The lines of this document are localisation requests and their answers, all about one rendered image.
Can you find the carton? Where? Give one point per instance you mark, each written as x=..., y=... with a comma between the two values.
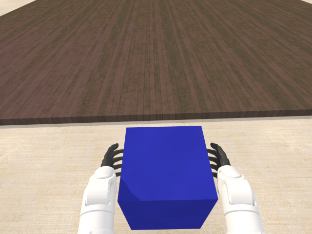
x=166, y=180

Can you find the left robot forearm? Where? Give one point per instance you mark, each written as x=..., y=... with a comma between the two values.
x=98, y=204

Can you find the left robot hand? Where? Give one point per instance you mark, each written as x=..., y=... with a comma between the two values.
x=109, y=160

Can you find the right robot forearm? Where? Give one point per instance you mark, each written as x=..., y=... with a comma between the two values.
x=239, y=202

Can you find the right robot hand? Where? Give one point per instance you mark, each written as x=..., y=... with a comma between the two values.
x=220, y=159

